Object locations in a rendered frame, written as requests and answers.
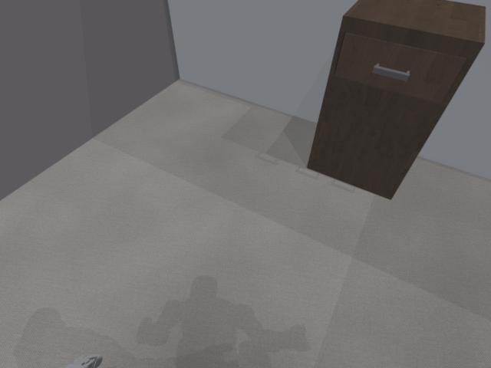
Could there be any handle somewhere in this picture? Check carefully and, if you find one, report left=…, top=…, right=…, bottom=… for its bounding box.
left=372, top=64, right=410, bottom=81

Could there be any cabinet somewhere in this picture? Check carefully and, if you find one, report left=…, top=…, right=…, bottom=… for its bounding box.
left=307, top=0, right=486, bottom=200

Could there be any drawer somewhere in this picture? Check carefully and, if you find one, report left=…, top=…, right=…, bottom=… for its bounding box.
left=334, top=32, right=466, bottom=104

